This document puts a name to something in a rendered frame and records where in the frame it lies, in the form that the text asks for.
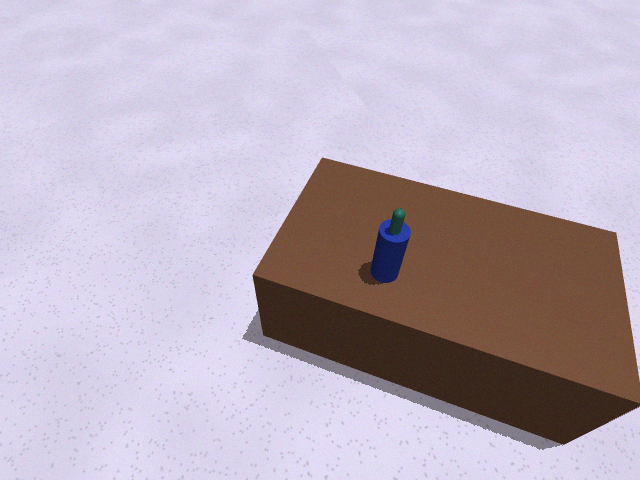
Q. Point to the bottle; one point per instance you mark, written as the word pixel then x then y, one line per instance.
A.
pixel 391 244

